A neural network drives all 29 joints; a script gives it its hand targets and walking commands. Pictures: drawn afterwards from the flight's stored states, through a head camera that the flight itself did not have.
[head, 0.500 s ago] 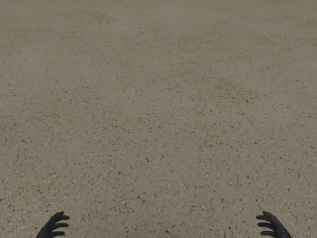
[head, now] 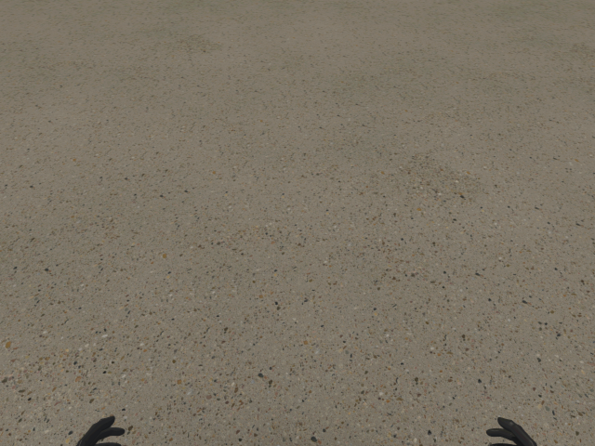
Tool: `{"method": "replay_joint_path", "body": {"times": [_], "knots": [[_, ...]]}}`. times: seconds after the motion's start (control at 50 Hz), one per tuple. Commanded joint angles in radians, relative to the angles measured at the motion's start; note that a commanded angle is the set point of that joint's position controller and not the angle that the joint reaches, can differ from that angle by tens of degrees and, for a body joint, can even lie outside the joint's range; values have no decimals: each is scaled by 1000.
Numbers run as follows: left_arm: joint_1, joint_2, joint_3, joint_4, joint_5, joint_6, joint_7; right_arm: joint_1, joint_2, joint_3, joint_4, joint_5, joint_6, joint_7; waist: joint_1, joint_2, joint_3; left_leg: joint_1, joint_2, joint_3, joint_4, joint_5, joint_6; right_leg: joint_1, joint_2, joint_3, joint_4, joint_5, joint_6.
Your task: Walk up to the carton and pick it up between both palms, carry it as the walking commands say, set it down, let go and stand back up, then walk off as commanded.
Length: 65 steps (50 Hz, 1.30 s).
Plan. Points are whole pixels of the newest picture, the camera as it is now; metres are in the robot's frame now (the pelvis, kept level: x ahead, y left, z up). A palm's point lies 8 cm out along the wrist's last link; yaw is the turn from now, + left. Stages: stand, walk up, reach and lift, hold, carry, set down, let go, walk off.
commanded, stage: stand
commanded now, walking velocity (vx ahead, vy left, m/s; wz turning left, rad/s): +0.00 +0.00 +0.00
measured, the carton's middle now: out of the picture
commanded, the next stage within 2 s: walk up in 0.60 s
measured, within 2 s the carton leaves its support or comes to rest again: neither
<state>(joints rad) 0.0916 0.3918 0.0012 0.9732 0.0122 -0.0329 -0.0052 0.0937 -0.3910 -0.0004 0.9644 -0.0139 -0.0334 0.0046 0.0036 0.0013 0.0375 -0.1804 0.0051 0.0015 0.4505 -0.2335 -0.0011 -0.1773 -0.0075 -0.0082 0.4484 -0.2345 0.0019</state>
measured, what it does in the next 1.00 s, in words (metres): stands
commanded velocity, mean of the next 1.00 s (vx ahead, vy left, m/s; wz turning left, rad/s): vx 0.01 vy -0.01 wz -0.11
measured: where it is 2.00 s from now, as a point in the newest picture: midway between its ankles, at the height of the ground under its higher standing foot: outside the picture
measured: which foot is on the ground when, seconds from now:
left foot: down 0.00-1.00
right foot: down 0.00-0.78, up 0.80-1.00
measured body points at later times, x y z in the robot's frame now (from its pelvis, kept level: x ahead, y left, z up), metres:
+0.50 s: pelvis +0.00 +0.00 +0.01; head +0.00 +0.00 +0.46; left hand +0.11 +0.32 -0.11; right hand +0.11 -0.31 -0.11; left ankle +0.01 +0.12 -0.74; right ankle +0.01 -0.12 -0.74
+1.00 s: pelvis -0.01 -0.03 -0.01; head +0.03 -0.05 +0.44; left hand +0.12 +0.24 -0.13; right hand +0.06 -0.33 -0.14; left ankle +0.01 +0.12 -0.74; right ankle -0.01 -0.14 -0.72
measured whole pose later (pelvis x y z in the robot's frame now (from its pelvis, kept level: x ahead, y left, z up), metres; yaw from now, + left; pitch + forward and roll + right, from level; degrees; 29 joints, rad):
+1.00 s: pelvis -0.01 -0.03 -0.01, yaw -10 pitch -1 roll +1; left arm 0.14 0.30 0.06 0.92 0.00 0.06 -0.05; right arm 0.13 -0.33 -0.05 0.89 -0.03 0.04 -0.03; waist 0.02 0.03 0.11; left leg -0.19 0.11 0.14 0.51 -0.28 -0.05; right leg -0.35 -0.05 -0.08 0.74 -0.41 0.04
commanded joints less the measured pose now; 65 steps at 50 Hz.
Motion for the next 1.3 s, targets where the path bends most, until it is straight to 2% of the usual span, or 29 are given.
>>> {"method": "replay_joint_path", "body": {"times": [0.0,0.3,0.76,0.78,0.8,0.82,0.84,0.86,0.88,0.94,0.96,0.98,1.0,1.02,1.04,1.06,1.08,1.1,1.12,1.16,1.2,1.28], "knots": [[-45,169,32,-26,-1,-9,5,-47,-168,-33,-26,1,-9,-4,0,0,-59,17,105,-99,-98,121,40,17,-106,100,-98,121,-41],[-51,175,29,32,0,-3,6,-53,-173,-31,34,1,-3,-7,0,1,-51,35,113,-100,-143,108,33,32,-114,101,-142,106,-35],[-46,177,31,49,0,2,9,-47,-177,-34,53,1,2,-9,0,0,-56,53,119,-97,-157,149,31,52,-119,98,-157,144,-31],[-119,133,72,-68,-7,58,-56,271,-219,-76,63,31,64,-73,-95,-127,-5,268,316,-276,-208,-227,56,-263,42,-75,189,-121,8],[-65,8,44,-53,-6,65,-42,107,-200,-66,23,-7,68,-69,-49,280,88,128,401,-226,-197,244,117,-367,-8,-16,338,-261,37],[-34,25,52,-68,-7,69,-28,73,-145,-54,-21,-12,72,-64,-28,265,34,58,384,-127,-138,482,167,-291,-48,-5,522,-322,51],[-3,21,56,-72,-10,69,-30,57,-99,-54,-47,-20,75,-61,-7,217,1,21,357,-42,-87,538,157,-249,-59,5,549,-313,54],[21,17,60,-75,-7,65,-33,34,-97,-63,-66,-27,76,-58,4,189,-31,21,328,5,-59,530,142,-226,-73,-12,495,-298,54],[26,11,65,-81,-10,72,-38,47,-101,-70,-86,-25,72,-57,-7,171,-52,18,334,11,-84,444,132,-212,-61,-44,489,-267,54],[8,-12,75,-116,-17,87,-43,41,-119,-91,-121,-20,68,-41,-9,189,-47,19,335,11,-78,376,114,-161,-53,-66,335,-199,42],[24,-8,81,-122,-15,86,-41,35,-114,-94,-129,-18,68,-36,3,183,-56,16,337,22,-46,372,100,-128,-51,-73,268,-165,34],[63,1,86,-121,-12,80,-38,21,-101,-95,-139,-14,70,-32,30,163,-68,-6,321,52,14,331,74,-63,-46,-87,161,-94,24],[112,34,93,-116,-3,69,-35,18,-70,-89,-148,-9,71,-28,62,85,-80,-79,266,106,154,206,36,42,-68,-45,19,-1,0],[148,142,114,-121,12,59,-30,47,-2,-73,-174,-5,76,-24,69,-209,-75,-248,142,172,396,-116,-17,111,-237,201,-109,220,-57],[185,218,134,-133,18,56,-20,20,39,-67,-216,-21,91,-26,83,-374,-85,-417,49,82,548,-443,-48,75,-431,511,-162,463,-176],[219,171,133,-111,7,62,-14,0,32,-78,-219,-23,102,-31,82,-278,-96,-385,83,-11,635,-403,-44,55,-399,491,-160,484,-208],[169,114,113,-127,2,71,-2,23,28,-62,-218,-14,93,-30,31,-220,-90,-399,114,-25,624,-383,-55,71,-333,367,-110,408,-197],[122,78,102,-144,-1,77,4,34,20,-65,-201,-4,84,-27,18,-183,-66,-384,117,-7,616,-332,-63,63,-264,296,-105,396,-171],[61,51,91,-162,-17,78,6,29,4,-47,-170,-11,76,-26,11,-156,-70,-372,133,-10,620,-225,-57,82,-214,262,-91,350,-143],[70,36,89,-173,-11,76,2,53,7,-48,-159,-9,79,-22,14,-125,-84,-349,124,16,652,-195,-64,77,-204,239,-89,394,-140],[114,40,90,-173,-11,73,0,37,10,-51,-174,-8,83,-23,26,-96,-77,-353,120,19,635,-189,-67,79,-217,263,-93,373,-145],[135,51,90,-191,0,76,-1,8,15,-53,-200,-1,87,-24,39,-120,-64,-329,98,23,539,-177,-64,53,-219,321,-117,264,-153]]}}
